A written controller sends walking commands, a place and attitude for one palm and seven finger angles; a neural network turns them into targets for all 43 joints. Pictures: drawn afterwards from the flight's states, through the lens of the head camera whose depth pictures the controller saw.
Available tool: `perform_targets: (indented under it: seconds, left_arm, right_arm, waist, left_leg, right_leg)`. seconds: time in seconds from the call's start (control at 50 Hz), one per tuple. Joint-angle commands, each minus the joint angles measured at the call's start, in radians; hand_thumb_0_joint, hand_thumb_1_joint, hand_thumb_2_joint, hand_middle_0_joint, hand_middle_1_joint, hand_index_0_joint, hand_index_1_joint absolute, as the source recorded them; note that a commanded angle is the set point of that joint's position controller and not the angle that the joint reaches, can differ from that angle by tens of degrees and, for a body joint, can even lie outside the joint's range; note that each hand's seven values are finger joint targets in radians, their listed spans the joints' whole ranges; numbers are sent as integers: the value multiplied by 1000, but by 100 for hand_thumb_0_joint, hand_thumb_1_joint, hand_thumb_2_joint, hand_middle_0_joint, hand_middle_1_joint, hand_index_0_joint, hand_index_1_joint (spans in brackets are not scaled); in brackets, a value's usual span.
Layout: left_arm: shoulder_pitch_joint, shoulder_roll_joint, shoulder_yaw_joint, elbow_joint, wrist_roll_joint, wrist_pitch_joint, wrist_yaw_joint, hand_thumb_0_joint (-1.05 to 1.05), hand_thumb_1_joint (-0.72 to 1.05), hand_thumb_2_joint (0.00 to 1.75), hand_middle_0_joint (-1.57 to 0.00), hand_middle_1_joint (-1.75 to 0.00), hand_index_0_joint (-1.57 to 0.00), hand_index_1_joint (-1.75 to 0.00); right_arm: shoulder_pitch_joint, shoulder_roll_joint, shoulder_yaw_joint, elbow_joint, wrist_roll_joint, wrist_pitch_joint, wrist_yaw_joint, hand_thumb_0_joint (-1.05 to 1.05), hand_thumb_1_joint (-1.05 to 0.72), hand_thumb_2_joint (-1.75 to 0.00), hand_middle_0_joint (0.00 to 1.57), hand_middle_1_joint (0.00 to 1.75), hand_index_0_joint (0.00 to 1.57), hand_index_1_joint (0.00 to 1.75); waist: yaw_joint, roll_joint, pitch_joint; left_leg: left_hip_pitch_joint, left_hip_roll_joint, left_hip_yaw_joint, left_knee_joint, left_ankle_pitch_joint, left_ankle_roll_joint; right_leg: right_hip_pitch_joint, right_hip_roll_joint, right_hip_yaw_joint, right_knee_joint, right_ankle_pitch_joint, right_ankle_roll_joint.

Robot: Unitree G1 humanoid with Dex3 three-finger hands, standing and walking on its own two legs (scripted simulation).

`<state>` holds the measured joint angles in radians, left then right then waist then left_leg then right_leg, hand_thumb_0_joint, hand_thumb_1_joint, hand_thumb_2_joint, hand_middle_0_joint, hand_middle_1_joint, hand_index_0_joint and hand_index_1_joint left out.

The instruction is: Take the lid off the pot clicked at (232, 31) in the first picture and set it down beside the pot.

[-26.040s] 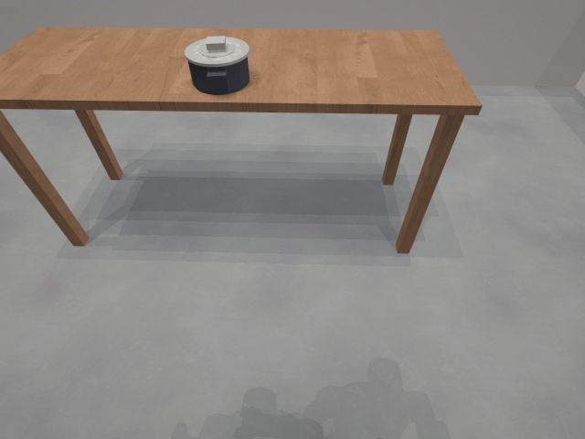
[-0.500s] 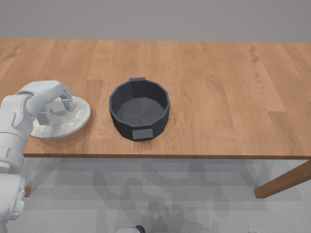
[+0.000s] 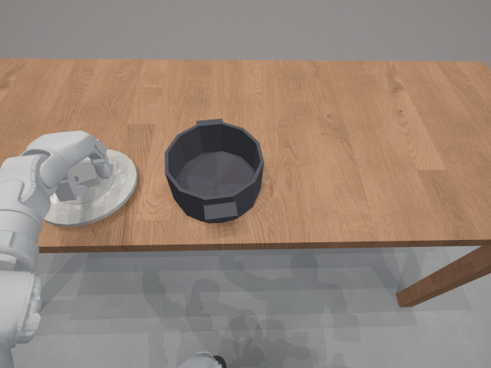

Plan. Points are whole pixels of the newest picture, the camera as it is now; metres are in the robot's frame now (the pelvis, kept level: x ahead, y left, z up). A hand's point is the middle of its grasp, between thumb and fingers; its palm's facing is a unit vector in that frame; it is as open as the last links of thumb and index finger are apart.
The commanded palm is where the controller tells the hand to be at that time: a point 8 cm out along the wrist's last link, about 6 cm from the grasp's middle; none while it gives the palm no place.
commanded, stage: open the fingers wide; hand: left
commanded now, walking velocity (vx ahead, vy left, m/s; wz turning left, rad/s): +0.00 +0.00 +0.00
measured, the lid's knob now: (81, 176) +0.44 +0.30 +0.02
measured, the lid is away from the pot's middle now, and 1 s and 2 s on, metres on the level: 0.24 0.25 0.25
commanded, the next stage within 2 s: raise the empty hand in 1.18 s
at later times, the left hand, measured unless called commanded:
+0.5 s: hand (71, 184) +0.41 +0.30 +0.04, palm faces -0.43 -0.07 -0.90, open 7.6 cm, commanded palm +0.43 +0.29 +0.09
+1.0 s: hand (72, 183) +0.41 +0.30 +0.03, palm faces -0.43 -0.08 -0.90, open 10.6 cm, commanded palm +0.43 +0.29 +0.09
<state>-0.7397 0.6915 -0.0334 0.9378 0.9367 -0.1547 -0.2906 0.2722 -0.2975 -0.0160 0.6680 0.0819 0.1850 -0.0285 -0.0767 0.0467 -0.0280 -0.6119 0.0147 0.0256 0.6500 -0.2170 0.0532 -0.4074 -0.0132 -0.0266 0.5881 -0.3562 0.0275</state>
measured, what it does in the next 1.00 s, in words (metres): stands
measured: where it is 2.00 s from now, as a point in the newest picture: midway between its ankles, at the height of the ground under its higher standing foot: outside the picture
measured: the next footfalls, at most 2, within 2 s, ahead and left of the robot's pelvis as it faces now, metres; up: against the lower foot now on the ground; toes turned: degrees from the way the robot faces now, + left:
none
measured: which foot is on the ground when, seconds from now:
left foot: down 0.00-1.00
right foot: down 0.00-1.00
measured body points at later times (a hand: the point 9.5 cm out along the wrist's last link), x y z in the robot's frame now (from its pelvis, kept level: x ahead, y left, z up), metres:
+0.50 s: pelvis -0.01 +0.00 -0.01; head +0.06 +0.01 +0.44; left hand +0.43 +0.30 +0.09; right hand +0.06 -0.28 -0.13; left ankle +0.06 +0.09 -0.72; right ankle -0.04 -0.15 -0.72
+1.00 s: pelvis -0.01 +0.01 -0.01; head +0.07 +0.02 +0.44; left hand +0.43 +0.30 +0.08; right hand +0.05 -0.27 -0.13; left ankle +0.06 +0.09 -0.72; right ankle -0.04 -0.15 -0.72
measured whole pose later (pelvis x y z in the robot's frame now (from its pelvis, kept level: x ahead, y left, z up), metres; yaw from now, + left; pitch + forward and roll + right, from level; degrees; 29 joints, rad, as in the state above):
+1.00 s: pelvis -0.01 +0.01 -0.01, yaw +0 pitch +11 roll -4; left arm -0.71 0.70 -0.02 0.90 0.95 -0.17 -0.26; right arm 0.28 -0.29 -0.02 0.66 0.08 0.20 -0.03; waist -0.07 0.05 -0.05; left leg -0.67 0.02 0.03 0.72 -0.24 0.06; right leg -0.46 -0.01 -0.02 0.64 -0.37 0.02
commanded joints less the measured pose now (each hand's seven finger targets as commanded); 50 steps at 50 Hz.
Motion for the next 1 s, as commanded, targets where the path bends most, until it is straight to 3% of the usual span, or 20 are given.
perform_targets:
  seconds: [0.0,0.06,0.08,0.12,0.16,0.18,0.24,0.38,0.42,0.48,0.54,0.56,0.62,0.68,0.72,0.8,0.86,0.9,0.94,0.98]
  left_arm:
    - [-396,284,75,-132,0,2,34,0,39,128,-86,-83,-90,-83]
    - [-298,289,98,-89,-6,-6,31,0,39,128,-86,-83,-90,-83]
    - [-328,297,110,-176,-1,-27,38,0,38,126,-85,-83,-89,-84]
    - [-329,257,75,-164,2,-29,47,0,36,123,-82,-83,-86,-84]
    - [-361,280,85,-156,2,-23,52,0,34,120,-80,-83,-83,-84]
    - [-382,326,120,-172,4,-21,60,0,33,118,-78,-84,-82,-84]
    - [-367,365,154,-192,5,-22,68,0,30,113,-75,-84,-77,-84]
    - [-395,306,95,-221,6,-11,65,0,22,104,-66,-83,-68,-84]
    - [-378,284,78,-194,1,-6,61,0,20,101,-64,-83,-66,-83]
    - [-373,342,127,-178,-4,-10,60,0,16,97,-60,-83,-62,-83]
    - [-390,328,114,-194,-4,-17,53,0,13,93,-57,-82,-58,-83]
    - [-376,292,84,-159,-3,-11,53,0,12,92,-56,-82,-57,-82]
    - [-389,323,106,-174,1,-13,54,0,9,88,-52,-82,-53,-82]
    - [-395,317,107,-208,4,-21,55,0,6,83,-48,-82,-49,-82]
    - [-349,327,129,-187,0,-22,60,0,4,80,-46,-82,-46,-82]
    - [-392,290,87,-183,-2,-11,62,0,-1,75,-41,-82,-41,-82]
    - [-386,306,106,-217,4,-19,64,0,-4,71,-37,-81,-37,-81]
    - [-348,290,100,-193,-3,-16,67,0,-4,71,-37,-81,-37,-81]
    - [-392,320,121,-225,-2,-20,68,0,-4,71,-37,-81,-37,-81]
    - [-410,285,89,-244,1,-13,75,0,-4,71,-38,-81,-38,-81]
  right_arm:
    - [60,-171,-59,-76,-1,-18,-11,0,-90,-90,20,30,20,30]
    - [61,-166,-59,-91,-2,-16,-3,0,-90,-90,20,30,20,30]
    - [53,-167,-62,-91,-9,-6,-5,0,-90,-90,20,30,20,30]
    - [47,-161,-62,-94,-8,-1,-6,0,-90,-90,20,30,20,30]
    - [50,-166,-62,-86,-7,2,-7,0,-90,-90,20,30,20,30]
    - [55,-170,-62,-86,-5,5,-9,0,-90,-90,20,30,20,30]
    - [48,-170,-60,-96,-8,1,-11,0,-90,-90,20,30,20,30]
    - [46,-161,-58,-91,-2,6,-9,0,-90,-90,20,30,20,30]
    - [46,-161,-56,-92,0,6,-10,0,-90,-90,20,30,20,30]
    - [54,-166,-56,-91,-1,1,-15,0,-90,-90,20,30,20,30]
    - [51,-167,-56,-94,-2,-3,-17,0,-90,-90,20,30,20,30]
    - [57,-163,-55,-87,-2,-4,-15,0,-90,-90,20,30,20,30]
    - [57,-168,-55,-87,0,-1,-15,0,-90,-90,20,30,20,30]
    - [60,-163,-58,-90,-3,-2,-13,0,-90,-90,20,30,20,30]
    - [64,-164,-59,-94,-4,0,-13,0,-90,-90,20,30,20,30]
    - [66,-163,-59,-86,-3,-1,-11,0,-90,-90,20,30,20,30]
    - [65,-162,-62,-92,-6,-2,-10,0,-90,-90,20,30,20,30]
    - [61,-159,-60,-95,-3,-2,-7,0,-90,-90,20,30,20,30]
    - [53,-167,-59,-95,-5,0,-9,0,-90,-90,20,30,20,30]
    - [54,-160,-60,-96,-4,2,-7,0,-90,-90,20,30,20,30]
  waist:
    - [-15,40,-381]
    - [-2,37,-374]
    - [1,27,-386]
    - [-7,41,-365]
    - [-12,36,-353]
    - [-5,25,-376]
    - [2,55,-416]
    - [-7,106,-403]
    - [-12,90,-374]
    - [-3,55,-388]
    - [-9,54,-399]
    - [-13,72,-372]
    - [-7,55,-367]
    - [-3,89,-409]
    - [-1,59,-415]
    - [-13,74,-388]
    - [-6,93,-424]
    - [-6,82,-392]
    - [-1,68,-405]
    - [-7,93,-404]
  left_leg:
    - [502,-24,-61,-14,196,32]
    - [469,-32,-54,2,217,33]
    - [465,-23,-55,5,222,31]
    - [461,-24,-52,8,183,30]
    - [443,-21,-49,8,161,34]
    - [442,-20,-55,8,159,34]
    - [450,-26,-49,19,195,34]
    - [482,-22,-58,20,172,30]
    - [471,-21,-63,11,130,29]
    - [448,-22,-59,16,132,35]
    - [452,-23,-62,17,155,34]
    - [454,-22,-57,18,147,32]
    - [439,-20,-66,10,115,30]
    - [477,-20,-68,17,163,30]
    - [478,-19,-69,18,174,29]
    - [468,-20,-64,17,157,30]
    - [511,-17,-70,22,199,29]
    - [489,-19,-70,17,172,27]
    - [488,-16,-77,10,183,29]
    - [509,-16,-79,7,171,26]
  right_leg:
    - [-196,78,-48,-74,204,-77]
    - [-183,79,-46,-62,222,-78]
    - [-196,78,-45,-60,220,-80]
    - [-223,81,-44,-63,185,-80]
    - [-224,80,-41,-60,177,-79]
    - [-210,78,-41,-56,179,-79]
    - [-184,74,-37,-49,217,-82]
    - [-227,79,-45,-50,179,-82]
    - [-249,81,-47,-56,140,-81]
    - [-214,79,-43,-53,157,-80]
    - [-214,77,-43,-47,178,-82]
    - [-236,82,-47,-48,161,-81]
    - [-239,82,-47,-52,135,-82]
    - [-232,82,-49,-43,163,-85]
    - [-227,84,-49,-44,169,-83]
    - [-245,84,-48,-46,161,-82]
    - [-239,85,-49,-41,176,-86]
    - [-245,85,-49,-46,161,-85]
    - [-231,81,-46,-47,177,-88]
    - [-251,84,-49,-49,157,-85]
